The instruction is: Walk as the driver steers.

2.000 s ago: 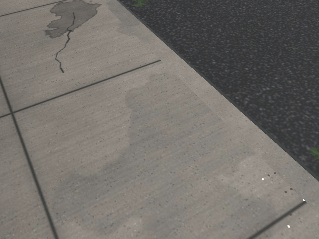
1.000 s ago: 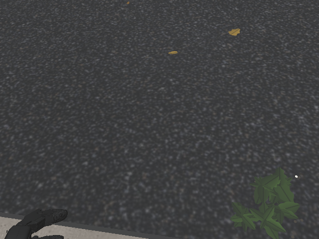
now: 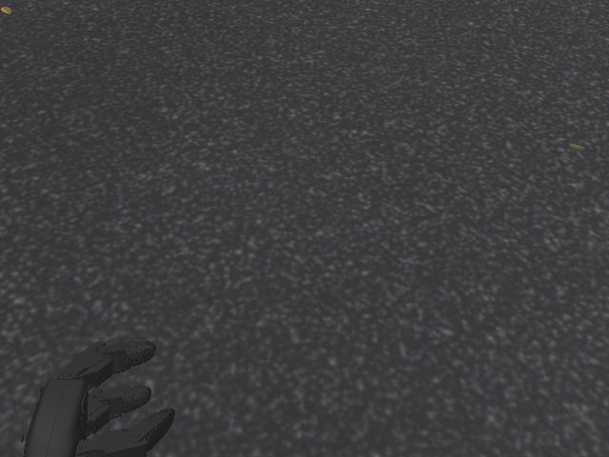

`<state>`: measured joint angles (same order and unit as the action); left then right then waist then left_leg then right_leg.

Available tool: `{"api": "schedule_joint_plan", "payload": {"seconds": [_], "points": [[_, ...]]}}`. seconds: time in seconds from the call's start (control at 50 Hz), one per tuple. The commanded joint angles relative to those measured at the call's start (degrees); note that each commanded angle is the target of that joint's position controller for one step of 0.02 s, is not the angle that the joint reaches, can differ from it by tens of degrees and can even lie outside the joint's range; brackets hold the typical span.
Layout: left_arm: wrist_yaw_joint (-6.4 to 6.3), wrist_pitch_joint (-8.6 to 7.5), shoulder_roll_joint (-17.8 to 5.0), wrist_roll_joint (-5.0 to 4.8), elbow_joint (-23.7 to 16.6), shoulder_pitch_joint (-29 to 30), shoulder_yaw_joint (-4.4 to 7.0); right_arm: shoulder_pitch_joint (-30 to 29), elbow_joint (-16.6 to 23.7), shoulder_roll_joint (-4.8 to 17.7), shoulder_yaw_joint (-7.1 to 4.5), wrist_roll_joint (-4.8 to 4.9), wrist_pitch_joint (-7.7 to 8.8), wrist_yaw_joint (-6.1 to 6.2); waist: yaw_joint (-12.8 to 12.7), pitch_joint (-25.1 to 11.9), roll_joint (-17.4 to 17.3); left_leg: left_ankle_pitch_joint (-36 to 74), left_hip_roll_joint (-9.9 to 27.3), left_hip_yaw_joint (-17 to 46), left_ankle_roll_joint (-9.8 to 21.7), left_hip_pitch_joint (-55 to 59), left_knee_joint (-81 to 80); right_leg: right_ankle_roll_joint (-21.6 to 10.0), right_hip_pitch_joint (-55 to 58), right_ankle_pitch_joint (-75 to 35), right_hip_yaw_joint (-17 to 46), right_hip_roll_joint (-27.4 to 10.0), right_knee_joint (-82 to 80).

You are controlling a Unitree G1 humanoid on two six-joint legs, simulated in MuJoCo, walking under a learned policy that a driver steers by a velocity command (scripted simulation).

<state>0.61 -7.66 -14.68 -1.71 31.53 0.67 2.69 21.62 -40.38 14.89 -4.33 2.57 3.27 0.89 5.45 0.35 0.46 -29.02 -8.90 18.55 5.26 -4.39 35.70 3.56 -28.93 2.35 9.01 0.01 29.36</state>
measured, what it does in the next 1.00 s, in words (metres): walks ahead, turning left: right foot, then left foot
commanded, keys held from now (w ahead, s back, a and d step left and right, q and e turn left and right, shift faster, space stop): w+q+shift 0.42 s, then w+shift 0.50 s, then w+q+shift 0.08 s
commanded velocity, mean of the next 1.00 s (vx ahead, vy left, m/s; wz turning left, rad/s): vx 1.00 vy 0.00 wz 0.64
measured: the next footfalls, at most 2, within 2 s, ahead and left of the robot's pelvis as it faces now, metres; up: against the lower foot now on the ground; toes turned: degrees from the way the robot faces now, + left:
right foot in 0.02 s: +0.20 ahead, -0.17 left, +0.00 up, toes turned +10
left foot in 0.50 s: +0.53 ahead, +0.18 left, +0.00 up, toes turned +34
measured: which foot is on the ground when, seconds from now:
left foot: down 0.00-0.02, up 0.04-0.48, down 0.50-1.00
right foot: up 0.00-0.00, down 0.02-0.52, up 0.54-0.96, down 0.98-1.00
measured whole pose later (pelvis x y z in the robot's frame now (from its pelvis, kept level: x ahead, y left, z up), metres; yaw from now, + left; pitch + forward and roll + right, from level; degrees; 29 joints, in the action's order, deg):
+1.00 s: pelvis +0.80 +0.25 -0.02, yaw +39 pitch +3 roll -1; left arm 2.2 -6.7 -14.7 -1.4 36.0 -0.2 0.3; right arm 27.5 -49.1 15.7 -2.6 -0.9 3.1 0.0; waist 3.4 2.1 -0.3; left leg -30.3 -1.2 4.5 4.1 9.6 29.0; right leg -1.8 -35.4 -0.5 -2.4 -0.1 32.1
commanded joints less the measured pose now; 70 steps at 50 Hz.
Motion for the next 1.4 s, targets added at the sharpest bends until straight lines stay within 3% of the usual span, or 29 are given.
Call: {"api": "schedule_joint_plan", "payload": {"seconds": [0.02, 0.04, 0.06, 0.08, 0.12, 0.2, 0.38, 0.42, 0.48, 0.5, 0.52, 0.54, 0.56, 0.58, 0.6, 0.64, 0.68, 0.78, 0.88, 0.94, 0.98, 1.0, 1.02, 1.04, 1.08, 1.12, 1.18, 1.32, 1.4], "points": [[-0.98, -1.34, -11.46, -0.45, 1.09, -22.21, 5.50, -5.08, 5.53, 1.09, 0.31, -2.04, 0.49, -1.15, -15.50, -13.24, -2.36, 16.30, 4.83, 2.31, 2.08, -22.74, 21.49, -4.13, 42.41, 12.23, 5.20, -7.96, 3.27], [-0.23, -1.22, -16.71, 2.76, 1.60, -26.83, 5.71, 4.03, 8.43, -3.93, 1.92, 1.14, 0.81, -1.27, -9.59, -20.86, 23.59, -6.63, -0.24, -4.09, -0.94, -40.40, 41.95, -14.38, 56.54, 37.97, 41.43, -23.12, -10.79], [0.33, -0.70, -13.29, 2.47, 0.65, -22.48, 5.29, 2.39, 8.13, 1.24, 1.87, 3.09, 0.23, -0.57, -9.99, -15.18, 23.32, 0.67, 7.06, -7.89, -1.35, -49.86, 49.61, -15.21, 52.12, 55.31, 50.11, -25.07, -14.95], [-0.16, 0.01, -8.87, 1.47, 0.31, -19.87, 4.42, -4.65, 8.41, 5.43, 0.98, 1.00, -0.24, -0.42, -11.96, -6.57, 14.46, 5.85, 8.70, -10.30, -1.72, -51.77, 51.65, -13.12, 44.89, 48.83, 39.88, -22.02, -14.76], [-0.62, 1.03, -7.96, 2.16, 2.85, -19.66, 3.76, -11.18, 9.97, 5.66, 0.48, -1.82, -0.34, -1.02, -11.26, -0.39, 1.45, 10.80, 12.69, -11.80, -1.37, -47.63, 47.69, -10.81, 33.37, 27.89, 21.50, -16.97, -13.56], [-0.33, 0.63, -4.48, 1.58, 7.37, -17.67, 2.32, -11.31, 11.43, 3.72, 0.58, 0.22, -2.05, -2.44, -6.86, 2.50, 4.43, 13.07, 17.32, -11.78, -1.28, -46.31, 43.86, -9.67, 25.83, 14.74, 6.01, -14.57, -16.55], [-1.41, 1.06, -10.46, 2.58, 12.94, -22.39, 2.41, -24.64, 14.15, 3.89, 1.52, -0.24, -0.97, -5.10, -9.81, 9.95, -0.54, 32.71, 15.32, -21.76, -0.42, -44.44, 18.09, -6.19, 29.13, -8.81, -17.90, -12.61, -21.63], [-1.83, 1.79, -13.43, 2.82, 13.33, -22.64, 2.70, -25.25, 14.33, 5.20, 0.98, 0.08, -0.43, -5.85, -8.32, 7.92, 2.14, 30.66, 9.89, -28.57, 1.75, -34.55, 11.80, -4.30, 31.33, -39.44, -22.38, -11.76, -17.12], [-2.54, 3.13, -17.71, 2.36, 13.18, -21.97, 3.43, -8.86, 11.45, 9.99, -2.01, 0.37, -1.10, -5.35, 3.19, -2.19, 9.96, 19.87, 3.88, -28.93, 5.80, -11.84, 10.74, -7.21, 31.54, -74.07, -21.15, -16.02, 5.75], [-2.29, 2.89, -16.85, 1.90, 11.88, -17.80, 3.09, 6.82, 6.84, 13.71, -4.30, 0.22, -1.61, -4.39, 11.32, -7.88, 7.90, 26.12, 5.11, -24.02, 9.04, 8.79, 2.04, -7.34, 21.57, -67.26, -20.64, -14.29, 22.49], [-1.94, 1.83, -9.09, 2.63, 11.09, -18.29, 1.02, 11.67, 2.53, 15.09, -4.17, 0.05, -2.13, -3.02, 8.59, -7.77, -5.57, 24.54, 12.13, -11.30, 10.34, 23.76, 2.82, -6.33, 3.13, 2.61, -18.94, -5.33, 47.22], [-0.83, -0.90, -2.91, 0.45, 7.24, -27.56, -1.56, 5.98, 5.41, 17.62, -3.43, -1.81, -0.59, -3.20, -2.23, -20.95, -20.15, 8.05, 24.98, 23.40, 22.00, 36.68, -8.59, -6.09, -13.89, 29.43, -7.04, 1.74, 63.58], [-0.49, -2.65, -10.04, -1.29, 7.10, -19.64, -0.16, 8.10, 4.56, 12.34, -3.02, -2.22, 0.09, -3.22, 3.75, -20.66, -8.77, -6.30, 25.93, 29.44, 19.09, 32.04, -19.98, -7.63, -17.44, 21.73, -0.96, -0.85, 60.95], [-0.71, -2.92, -9.91, -2.92, 4.95, -13.73, -0.12, 6.53, 3.77, 11.63, -2.54, -2.45, 1.07, -3.29, 2.11, -9.26, -2.98, -6.57, 25.49, 25.36, 16.87, 21.53, -23.03, -8.09, -19.23, 19.13, -2.02, -2.36, 57.41], [-1.21, -2.62, -8.25, -1.93, 5.12, -12.06, -0.53, 1.03, 3.81, 10.09, -1.81, -2.52, 2.00, -3.55, -1.80, -3.20, 5.14, -0.80, 24.00, 19.69, 14.88, 10.02, -23.40, -7.88, -16.42, 16.10, -1.99, -5.26, 52.39], [-0.84, -0.14, -7.25, -0.41, 7.50, -17.23, -0.32, -5.42, 4.18, 5.70, -0.19, -3.71, 2.78, -3.46, -7.66, 0.49, 1.96, 5.17, 18.97, 8.02, 12.75, -4.29, -23.72, -6.71, -9.18, 12.73, -1.66, -8.99, 46.94], [-0.77, 1.82, -6.11, 0.56, 7.94, -17.39, -0.38, -5.59, 2.93, 4.39, 0.32, -2.54, 2.97, -3.07, -8.94, 3.26, 0.22, 9.14, 16.64, 0.85, 11.66, -11.89, -25.57, -4.74, -8.16, 11.73, -3.35, -10.84, 41.95], [0.08, 0.95, -3.31, 2.23, 3.45, -1.94, -1.99, -0.15, 0.38, 5.65, 0.35, -2.37, 3.67, -0.98, -2.97, 7.36, -0.36, 22.19, 11.91, -11.63, 9.24, -16.54, -28.39, -1.24, -7.42, -13.67, -8.92, -8.41, 16.86], [2.08, -0.19, -4.56, 0.13, 0.38, 6.92, -1.45, 6.54, -4.08, 7.73, 0.08, -0.87, 3.05, -1.06, 0.44, 8.58, -2.56, 28.40, 16.94, -12.15, 7.25, 0.27, -29.72, -3.96, -6.31, -18.15, -9.96, -4.03, -1.69], [2.43, -0.11, -8.68, 0.03, 0.79, 0.60, 0.52, 6.38, -5.39, 10.03, -0.42, -2.69, 1.08, -0.51, -5.03, 1.54, -7.36, 60.55, 20.11, -11.08, 4.86, 13.21, -18.41, -6.80, -0.34, -7.09, -11.40, 0.63, -0.84], [0.71, 1.36, -12.72, -1.13, 4.49, -21.05, 2.49, 0.63, -4.71, 11.96, -0.44, -4.72, -0.30, -0.55, -18.97, -10.77, -10.36, 72.02, 18.56, -11.86, 2.52, 4.61, 7.34, -8.87, 25.24, 0.05, -10.06, -1.13, 4.29], [0.09, 1.44, -17.08, 1.96, 6.52, -29.20, 3.47, 9.31, -3.06, 3.06, 1.53, -4.20, 0.50, -0.86, -14.44, -23.01, 4.71, 44.20, 11.46, -12.69, 0.18, -20.26, 33.28, -15.42, 53.66, 16.86, 11.93, -16.48, 7.64], [1.24, 0.81, -14.55, 1.94, 7.72, -32.17, 3.05, 13.88, -4.48, -0.77, 3.63, -1.11, 1.81, -1.66, -13.49, -34.76, 20.97, 4.52, 5.03, -7.35, -0.90, -31.48, 47.48, -19.30, 63.93, 44.05, 38.73, -23.86, -6.45], [0.91, 0.97, -10.16, 1.66, 7.87, -29.41, 2.31, 5.11, -2.58, 6.64, 1.69, 1.78, 2.10, -1.29, -15.78, -24.94, 16.02, 7.04, 8.51, -8.36, 0.06, -37.65, 49.77, -15.11, 58.03, 46.70, 36.56, -22.37, -12.86], [0.53, 1.03, -8.57, 2.75, 9.30, -23.48, 1.93, -7.30, 1.32, 7.04, 1.65, 0.50, 2.41, -0.87, -13.85, -7.66, 0.84, 11.09, 13.19, -11.44, -0.04, -39.70, 46.39, -12.45, 38.73, 26.57, 18.87, -19.37, -13.77], [0.76, 0.09, -4.17, 3.73, 10.44, -18.13, 0.78, -4.90, 0.45, 5.13, 0.98, 0.09, 0.71, -1.26, -7.82, -2.58, 1.58, 14.26, 17.35, -10.26, 0.19, -32.66, 41.98, -11.70, 25.42, 16.35, 7.83, -15.62, -16.09], [1.10, -0.07, -3.77, 1.46, 12.00, -14.00, 0.97, -3.84, 0.42, 2.28, 1.13, 0.55, -2.19, -1.38, -4.49, 3.90, 4.57, 14.22, 19.95, -11.44, -0.64, -34.52, 39.62, -11.18, 17.69, 8.92, -3.84, -15.26, -20.23], [-0.72, 0.35, -8.99, 2.41, 12.84, -16.31, 2.00, -16.50, 4.75, 3.02, 1.37, -0.61, -1.00, -3.40, -6.78, 9.52, -1.96, 36.82, 16.80, -20.41, 0.12, -37.83, 16.57, -8.22, 22.40, -8.48, -22.22, -10.71, -24.26], [-2.31, 2.78, -15.02, 2.16, 12.61, -17.57, 3.20, -14.98, 6.29, 7.06, -0.62, 0.41, -0.39, -5.21, -2.77, 3.78, 3.59, 33.38, 8.24, -29.78, 2.69, -26.29, 8.94, -5.31, 34.57, -55.04, -25.63, -12.45, -12.61]]}}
